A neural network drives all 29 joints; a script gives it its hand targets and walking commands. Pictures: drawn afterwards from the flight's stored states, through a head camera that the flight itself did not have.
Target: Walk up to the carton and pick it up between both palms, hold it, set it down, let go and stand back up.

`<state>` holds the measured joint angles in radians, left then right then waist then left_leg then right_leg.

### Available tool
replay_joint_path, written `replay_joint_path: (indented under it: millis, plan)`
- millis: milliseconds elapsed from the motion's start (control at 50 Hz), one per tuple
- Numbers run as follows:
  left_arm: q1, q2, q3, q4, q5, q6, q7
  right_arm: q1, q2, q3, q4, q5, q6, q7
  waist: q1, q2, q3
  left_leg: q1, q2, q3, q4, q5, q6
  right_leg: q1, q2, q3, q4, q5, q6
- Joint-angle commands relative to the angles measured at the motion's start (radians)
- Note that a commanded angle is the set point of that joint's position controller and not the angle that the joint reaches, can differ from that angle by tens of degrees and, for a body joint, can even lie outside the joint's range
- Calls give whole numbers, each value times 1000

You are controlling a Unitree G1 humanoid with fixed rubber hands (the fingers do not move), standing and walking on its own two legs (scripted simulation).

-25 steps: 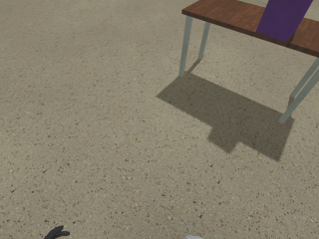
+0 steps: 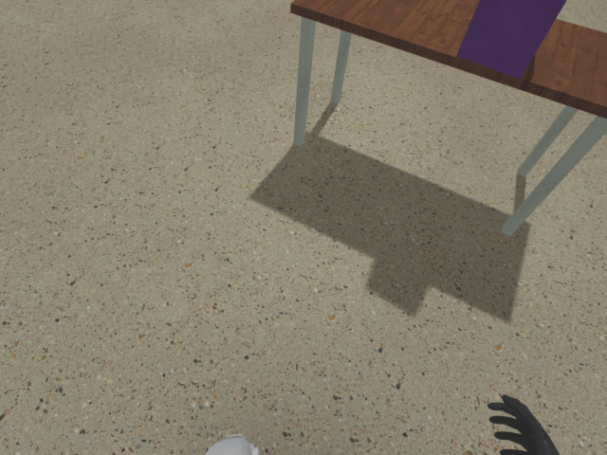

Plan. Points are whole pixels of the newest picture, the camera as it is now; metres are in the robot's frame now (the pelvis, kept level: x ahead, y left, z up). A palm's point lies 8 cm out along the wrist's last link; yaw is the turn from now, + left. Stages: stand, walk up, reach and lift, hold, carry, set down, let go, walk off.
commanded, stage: walk up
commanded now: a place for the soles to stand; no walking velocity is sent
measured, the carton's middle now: (518, 11) +1.24 -0.65 +0.01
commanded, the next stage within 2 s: none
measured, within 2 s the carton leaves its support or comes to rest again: neither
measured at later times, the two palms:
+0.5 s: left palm (164, 306) +0.36 +0.22 -0.11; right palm (547, 378) +0.24 -0.37 -0.09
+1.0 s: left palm (225, 202) +0.59 +0.15 -0.12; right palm (538, 311) +0.35 -0.41 -0.10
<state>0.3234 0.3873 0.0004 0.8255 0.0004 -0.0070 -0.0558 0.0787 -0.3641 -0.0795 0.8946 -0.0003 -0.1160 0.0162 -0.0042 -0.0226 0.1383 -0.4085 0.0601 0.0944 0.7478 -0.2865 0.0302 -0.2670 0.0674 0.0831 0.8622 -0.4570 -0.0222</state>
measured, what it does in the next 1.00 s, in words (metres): walks ahead: right foot, then left foot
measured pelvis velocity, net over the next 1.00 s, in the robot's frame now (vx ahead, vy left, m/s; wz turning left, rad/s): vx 0.41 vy -0.10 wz -0.25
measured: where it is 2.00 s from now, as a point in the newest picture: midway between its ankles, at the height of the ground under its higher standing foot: (355, 317)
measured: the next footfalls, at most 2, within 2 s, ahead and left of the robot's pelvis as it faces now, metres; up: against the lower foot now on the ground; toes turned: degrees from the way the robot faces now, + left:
right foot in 0.34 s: +0.30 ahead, -0.19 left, +0.00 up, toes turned -4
left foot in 0.62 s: +0.32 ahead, +0.05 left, +0.00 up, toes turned -3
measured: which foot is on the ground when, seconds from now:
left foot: down 0.00-0.40, up 0.42-0.60, down 0.62-0.98, up 1.00-1.00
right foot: up 0.00-0.32, down 0.34-0.64, up 0.66-0.94, down 0.96-1.00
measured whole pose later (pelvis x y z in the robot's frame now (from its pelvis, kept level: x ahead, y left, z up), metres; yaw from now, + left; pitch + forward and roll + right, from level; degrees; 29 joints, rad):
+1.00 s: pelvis +0.41 -0.10 -0.01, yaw -14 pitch +0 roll -1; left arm 0.16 0.39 0.00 0.82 0.00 -0.01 -0.08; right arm 0.35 -0.36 -0.08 0.89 0.00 -0.07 -0.02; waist 0.00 -0.02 0.08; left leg -0.11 0.13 0.16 0.82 -0.56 -0.01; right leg -0.50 0.05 0.05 0.72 -0.19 -0.02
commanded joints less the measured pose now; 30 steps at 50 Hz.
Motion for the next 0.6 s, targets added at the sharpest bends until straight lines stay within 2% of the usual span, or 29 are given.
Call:
replay_joint_path:
  millis: [0, 20, 40, 60, 80, 100, 120, 140, 160, 180, 200, 220, 240, 260, 280, 300, 320, 340, 360, 380, 400, 420, 460, 480, 500, 520, 540, 560, 580]
  plan:
    - [-48, 250, 108, -97, 32, -16, -13, 156, -330, -109, -47, -35, -18, -48, -63, 58, -206, 580, 401, -404, -446, -47, 82, -518, -95, 75, 380, 156, 9]
    - [-62, 238, 105, -87, 25, -25, -9, 201, -340, -115, -42, -22, -21, -49, -78, 74, -214, 604, 360, -307, -385, 252, 77, -497, -104, 62, 326, 147, 12]
    - [-67, 229, 103, -96, 24, -27, -11, 238, -328, -106, -53, -28, -21, -51, -69, 37, -242, 657, 332, -236, -327, 503, 71, -517, -102, 54, 353, 162, 19]
    - [-103, 207, 88, -104, 24, -28, -11, 280, -322, -97, -32, -18, -20, -55, -88, 23, -212, 641, 328, -197, -308, 657, 19, -537, -96, 28, 321, 169, 22]
    - [-82, 191, 88, -91, 14, -24, -14, 222, -313, -101, -63, -9, -18, -52, -53, 104, -175, 574, 288, -71, -305, 607, 35, -500, -108, 0, 252, 206, 17]
    - [-104, 174, 79, -81, 7, -25, -23, 202, -316, -96, -64, -11, -15, -50, -40, 145, -159, 577, 268, -63, -322, 640, 46, -488, -101, -27, 205, 215, 17]
    - [-124, 169, 81, -81, 1, -23, -28, 208, -291, -89, -81, -12, -15, -43, -46, 113, -122, 491, 238, -24, -362, 636, 72, -437, -106, -44, 150, 234, 19]
    - [-183, 183, 76, -108, 6, -19, -32, 223, -288, -90, -87, -13, -13, -42, -59, 117, -97, 500, 239, -31, -356, 641, 68, -469, -100, -101, 81, 198, 18]
    - [-242, 162, 76, -131, 12, -12, -39, 230, -295, -97, -104, -6, -12, -43, -70, 91, -85, 439, 256, -36, -386, 505, 122, -448, -146, -97, -37, 175, 20]
    - [-274, 158, 75, -134, 14, -12, -50, 273, -330, -98, -88, -13, -13, -41, -83, 167, -54, 461, 243, -41, -377, 534, 104, -468, -154, -110, -56, 210, 29]
    - [-329, 139, 72, -151, 20, -18, -54, 266, -324, -97, -100, -21, -18, -37, -86, 166, -36, 396, 263, -26, -397, 519, 147, -389, -174, -110, -161, 209, 21]
    - [-294, 169, 75, -111, 34, -25, -59, 264, -333, -96, -110, -13, -13, -34, -70, 94, -76, 415, 255, -7, -323, 517, 133, -312, -135, -185, -217, 189, 4]
    - [-234, 165, 84, -82, 26, -27, -53, 207, -345, -98, -119, -18, -3, -28, -27, 134, -123, 401, 253, 17, -270, 540, 134, -239, -112, -200, -252, 213, -3]
    - [-126, 189, 96, -46, 20, -31, -47, 202, -341, -98, -118, -5, 6, -23, 14, 162, -243, 437, 211, 66, -143, 692, 104, -86, -35, -261, -284, 244, -24]
    - [4, 192, 108, -8, 12, -27, -40, 169, -332, -102, -132, -17, 10, -22, 107, 87, -321, 432, 215, 81, 33, 683, 95, 58, -27, -267, -363, 301, -51]
    - [100, 220, 115, 29, 24, -35, -24, 193, -283, -85, -131, -11, 20, -18, 149, -106, -428, 341, 119, 73, 260, 529, 68, 249, 53, -232, -387, 305, -79]
    - [158, 287, 147, 26, 22, -38, -5, 202, -255, -69, -137, -6, 20, -15, 176, -141, -477, 165, 88, 37, 375, 303, 35, 393, -42, -59, -337, 259, -128]
    - [121, 355, 161, 10, 30, -35, 9, 233, -191, -39, -152, 5, 11, -15, 125, -327, -383, -148, -46, 38, 478, -158, -10, 465, -228, 369, -388, 359, -222]
    - [58, 353, 156, -13, 8, -25, 14, 172, -250, -45, -154, 3, 16, -16, 120, -249, -308, -285, -67, -78, 481, -280, -9, 411, -283, 638, -535, 85, -273]
    - [-12, 357, 161, -44, 6, -19, 14, 198, -300, -61, -121, 6, 22, -19, 96, -228, -177, -239, -14, -109, 451, -246, -19, 257, -343, 696, -633, -200, -284]
    - [-55, 339, 165, -61, -1, -14, 14, 176, -296, -69, -110, 4, 19, -19, 81, -168, -100, -250, -13, -141, 457, -209, -11, 195, -322, 689, -634, -244, -273]
    - [-56, 304, 145, -68, 3, -18, 17, 126, -283, -59, -128, -7, 15, -7, 77, -140, -53, -226, -3, -114, 431, -208, -16, 115, -283, 594, -608, -64, -283]
    - [-90, 304, 120, -84, 19, -23, 16, 127, -236, -54, -120, -2, 7, -3, 21, -223, 20, -98, 2, -125, 265, -330, -6, -147, -231, 493, -605, 17, -273]
    - [-127, 268, 112, -72, 29, -22, 6, 118, -257, -57, -101, -5, 5, 0, 6, -170, 63, -4, 8, -134, 143, -373, -10, -237, -227, 461, -604, 30, -257]
    - [-150, 295, 110, -90, 33, -21, -2, 205, -282, -68, -84, 9, 0, -5, -18, -155, 20, 64, -11, -100, 44, -396, 3, -248, -210, 395, -569, 97, -258]
    - [-166, 303, 119, -105, 32, -11, 1, 208, -264, -74, -77, 3, -12, -8, -35, -159, -5, 167, -9, -123, -132, -354, 18, -246, -175, 371, -449, 225, -233]
    - [-209, 289, 110, -110, 29, -8, 0, 315, -239, -69, -23, 2, -17, -16, -87, -143, -56, 340, -22, -61, -266, -142, -5, -290, -157, 280, -364, 324, -197]
    - [-205, 233, 91, -130, 24, -5, -6, 384, -252, -72, 8, -2, -26, -31, -123, -97, -125, 527, 3, -68, -394, 7, -9, -408, -79, 239, -254, 257, -137]
    - [-212, 143, 78, -168, 18, -5, -5, 444, -353, -112, 28, -27, -22, -40, -160, 215, -169, 682, 167, -307, -485, -50, 14, -572, 61, 99, 28, 90, -67]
